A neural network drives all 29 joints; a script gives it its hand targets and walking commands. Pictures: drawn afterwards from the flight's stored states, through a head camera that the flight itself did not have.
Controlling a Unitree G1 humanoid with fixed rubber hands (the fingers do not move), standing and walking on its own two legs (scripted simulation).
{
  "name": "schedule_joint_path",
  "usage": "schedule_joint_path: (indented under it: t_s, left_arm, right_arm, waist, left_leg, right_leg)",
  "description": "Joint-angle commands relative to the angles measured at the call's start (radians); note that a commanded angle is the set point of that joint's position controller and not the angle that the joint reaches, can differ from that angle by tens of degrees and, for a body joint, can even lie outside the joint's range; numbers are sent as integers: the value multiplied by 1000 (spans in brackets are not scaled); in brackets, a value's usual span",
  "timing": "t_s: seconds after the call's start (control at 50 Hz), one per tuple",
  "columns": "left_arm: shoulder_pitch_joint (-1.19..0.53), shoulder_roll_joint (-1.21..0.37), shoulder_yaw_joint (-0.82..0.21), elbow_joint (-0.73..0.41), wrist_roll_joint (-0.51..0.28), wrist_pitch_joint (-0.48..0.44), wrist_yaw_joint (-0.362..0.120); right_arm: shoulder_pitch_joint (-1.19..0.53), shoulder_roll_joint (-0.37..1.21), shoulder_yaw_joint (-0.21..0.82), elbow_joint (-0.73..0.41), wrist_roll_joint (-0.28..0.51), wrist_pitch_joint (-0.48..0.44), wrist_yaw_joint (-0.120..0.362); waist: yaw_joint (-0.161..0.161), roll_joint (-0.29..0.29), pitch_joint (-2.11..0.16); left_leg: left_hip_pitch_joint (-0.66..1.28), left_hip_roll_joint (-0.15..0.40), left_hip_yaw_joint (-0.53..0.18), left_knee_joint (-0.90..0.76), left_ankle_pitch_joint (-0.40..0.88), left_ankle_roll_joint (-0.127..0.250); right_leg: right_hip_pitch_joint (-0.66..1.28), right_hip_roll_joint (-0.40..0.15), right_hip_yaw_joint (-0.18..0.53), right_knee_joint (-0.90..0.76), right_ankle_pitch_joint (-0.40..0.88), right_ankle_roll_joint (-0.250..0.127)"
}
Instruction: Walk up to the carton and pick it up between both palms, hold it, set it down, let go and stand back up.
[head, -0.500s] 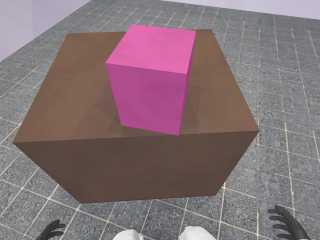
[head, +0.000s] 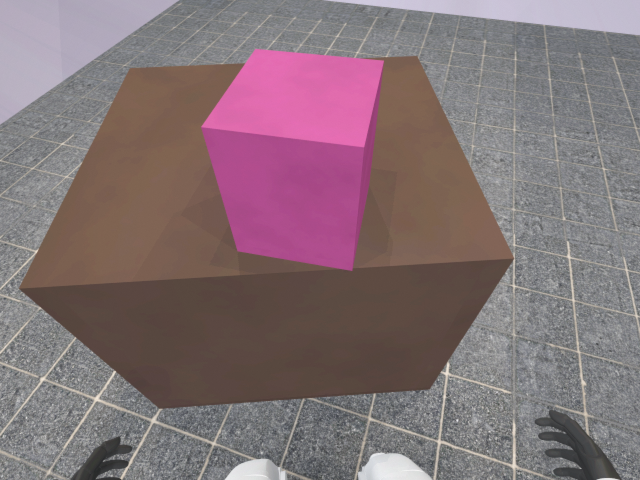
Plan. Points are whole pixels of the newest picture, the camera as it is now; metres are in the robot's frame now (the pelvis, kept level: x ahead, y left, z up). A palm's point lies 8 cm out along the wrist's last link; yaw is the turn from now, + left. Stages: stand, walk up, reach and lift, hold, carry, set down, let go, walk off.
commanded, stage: walk up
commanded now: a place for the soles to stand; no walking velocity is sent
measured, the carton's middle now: (305, 163) +0.55 +0.03 +0.07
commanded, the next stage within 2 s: none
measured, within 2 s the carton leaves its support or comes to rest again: neither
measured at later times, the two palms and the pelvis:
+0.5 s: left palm out of the picture +0.11 +0.30 -0.08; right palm out of the picture +0.13 -0.32 -0.07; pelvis +0.00 +0.00 +0.00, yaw +0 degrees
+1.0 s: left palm out of the picture +0.12 +0.30 -0.08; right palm out of the picture +0.12 -0.32 -0.07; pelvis +0.00 +0.00 +0.00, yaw -1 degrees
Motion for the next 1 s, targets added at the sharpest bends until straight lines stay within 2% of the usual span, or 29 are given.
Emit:
schedule_joint_path:
  t_s: [0.0, 0.02, 0.04, 0.08, 0.12, 0.16, 0.18, 0.22, 0.28, 0.32, 0.34, 0.38, 0.42, 0.46, 0.48, 0.52, 0.58, 0.62, 0.64, 0.68, 0.72, 0.76, 0.78, 0.82, 0.88, 0.9, 0.92, 0.94, 0.98]
  left_arm:
    - [-73, 199, 67, -37, 18, -7, 4]
    - [-39, 195, 71, -29, 14, 1, 9]
    - [-19, 236, 81, -21, 16, 6, 11]
    - [31, 242, 85, -12, 14, 1, 3]
    - [118, 229, 90, 16, 17, -13, 0]
    - [137, 290, 109, 23, 28, -32, 10]
    - [109, 328, 115, 16, 26, -33, 10]
    - [84, 351, 116, 5, 25, -23, 8]
    - [-33, 271, 87, -23, 26, -7, 8]
    - [-67, 189, 67, -37, 19, -3, 3]
    - [-27, 209, 75, -24, 15, 5, 7]
    - [22, 244, 86, -12, 14, 6, 3]
    - [94, 234, 92, 12, 18, -7, -4]
    - [136, 268, 104, 26, 27, -25, 3]
    - [116, 307, 111, 17, 31, -34, 8]
    - [84, 350, 117, 5, 24, -25, 6]
    - [-25, 280, 88, -20, 26, -8, 7]
    - [-71, 200, 68, -33, 20, -5, 0]
    - [-28, 206, 74, -23, 15, 2, 6]
    - [21, 242, 83, -14, 15, 4, 5]
    - [103, 231, 89, 12, 17, -8, -3]
    - [124, 279, 107, 21, 27, -25, 3]
    - [105, 314, 112, 16, 30, -31, 6]
    - [75, 346, 115, 1, 24, -21, 5]
    - [-47, 262, 83, -26, 26, -5, 4]
    - [-11, 260, 101, -49, 21, -7, -19]
    - [-53, 218, 98, -65, 15, -6, -26]
    - [-84, 262, 103, -77, 26, -7, -23]
    - [-23, 292, 111, -42, 32, -11, -34]
  right_arm:
    - [62, -256, -112, 36, -29, -48, 4]
    - [80, -297, -123, 32, -27, -53, 1]
    - [47, -299, -121, 33, -23, -53, 4]
    - [-15, -274, -110, 18, -21, -47, 2]
    - [-66, -252, -96, 3, -18, -37, 3]
    - [-84, -180, -84, -28, -7, -23, 6]
    - [-87, -157, -79, -31, -1, -9, 5]
    - [-81, -188, -85, -27, -9, -5, 3]
    - [-8, -192, -91, 19, -19, -29, 6]
    - [73, -277, -117, 39, -30, -51, 3]
    - [62, -308, -123, 33, -26, -53, 1]
    - [-11, -285, -116, 22, -23, -48, 4]
    - [-63, -266, -101, 6, -22, -39, 4]
    - [-84, -196, -82, -15, -12, -29, 7]
    - [-86, -168, -81, -29, -5, -18, 7]
    - [-81, -180, -83, -24, -5, -7, 4]
    - [-25, -190, -89, 13, -18, -30, 5]
    - [65, -267, -113, 38, -26, -51, 4]
    - [70, -302, -120, 35, -25, -54, 2]
    - [-6, -284, -113, 23, -20, -48, 6]
    - [-65, -263, -101, 5, -20, -39, 5]
    - [-79, -198, -85, -15, -10, -27, 6]
    - [-80, -169, -80, -24, -4, -15, 6]
    - [-76, -183, -83, -20, -7, -9, 4]
    - [-5, -202, -91, 22, -21, -35, 5]
    - [127, -294, -135, 13, -35, -57, 22]
    - [233, -360, -158, 51, -33, -66, 23]
    - [228, -393, -170, 60, -29, -66, 23]
    - [141, -341, -157, 43, -16, -63, 22]
  waist:
    - [-91, 59, -140]
    - [-83, 124, -144]
    - [-51, 102, -116]
    - [-14, 93, -96]
    - [35, 92, -137]
    - [21, -98, -178]
    - [14, -148, -151]
    - [16, -156, -111]
    - [-48, -100, -96]
    - [-93, 94, -136]
    - [-69, 130, -118]
    - [-17, 86, -88]
    - [24, 98, -113]
    - [28, -37, -166]
    - [13, -131, -164]
    - [11, -155, -125]
    - [-38, -104, -92]
    - [-90, 55, -141]
    - [-71, 118, -135]
    - [-21, 94, -102]
    - [27, 88, -126]
    - [23, -82, -158]
    - [11, -144, -153]
    - [8, -152, -120]
    - [-52, -79, -96]
    - [-99, 31, -144]
    - [-152, 195, -115]
    - [-147, 137, -54]
    - [-86, 34, 3]
  left_leg:
    - [268, 183, -347, -384, 22, 107]
    - [242, 363, -512, -508, 58, 190]
    - [198, 425, -522, -505, 176, 241]
    - [138, 389, -389, -433, 311, 249]
    - [85, 274, -206, -288, 421, 153]
    - [-38, 89, -60, 0, 307, 35]
    - [-127, -14, -99, 41, 6, 10]
    - [-162, -42, -143, 22, -220, 23]
    - [75, 4, -177, -198, 22, 45]
    - [251, 246, -426, -452, -54, 136]
    - [204, 403, -541, -543, 9, 215]
    - [129, 412, -446, -487, 168, 260]
    - [81, 304, -257, -359, 289, 176]
    - [-8, 151, -95, -105, 317, 67]
    - [-93, 31, -76, 15, 160, 18]
    - [-147, -36, -132, 12, -176, 21]
    - [57, 1, -179, -187, -3, 41]
    - [250, 215, -373, -406, -5, 127]
    - [216, 376, -498, -506, 60, 211]
    - [137, 414, -438, -463, 241, 267]
    - [83, 302, -247, -342, 314, 176]
    - [-25, 127, -83, -78, 301, 56]
    - [-102, 11, -85, 14, 93, 15]
    - [-134, -39, -131, -7, -171, 24]
    - [116, 27, -207, -234, -5, 53]
    - [278, 113, -339, -331, -313, 104]
    - [413, 328, -643, -634, -572, 173]
    - [403, 449, -734, -701, -538, 226]
    - [312, 430, -621, -653, -408, 257]
  right_leg:
    - [-327, -50, 120, -53, 229, -70]
    - [-311, 8, -33, 105, 30, -32]
    - [-281, -27, -48, 149, -183, -20]
    - [-178, -63, -75, 87, -206, -28]
    - [2, -51, -88, -178, 76, -55]
    - [74, -165, 276, -307, 399, -116]
    - [64, -244, 522, -366, 356, -206]
    - [61, -285, 612, -394, 234, -287]
    - [-157, -175, 398, -301, 194, -178]
    - [-330, -10, 63, 16, 171, -56]
    - [-309, 3, -46, 117, -111, -26]
    - [-206, -58, -70, 116, -204, -24]
    - [-42, -55, -95, -120, -32, -46]
    - [69, -101, 124, -275, 332, -92]
    - [72, -204, 418, -346, 332, -154]
    - [66, -278, 590, -386, 254, -274]
    - [-148, -180, 413, -310, 178, -184]
    - [-306, -32, 90, -36, 207, -63]
    - [-283, 4, -45, 94, 7, -28]
    - [-194, -55, -73, 104, -211, -22]
    - [-29, -55, -85, -136, -14, -50]
    - [67, -121, 182, -282, 355, -101]
    - [58, -217, 465, -360, 317, -172]
    - [50, -272, 587, -387, 222, -273]
    - [-206, -155, 360, -281, 153, -161]
    - [-358, -88, 223, -107, -111, -121]
    - [-555, 44, -32, 154, -165, -63]
    - [-623, -24, -38, 244, -155, -32]
    - [-544, -85, -42, 231, -80, -24]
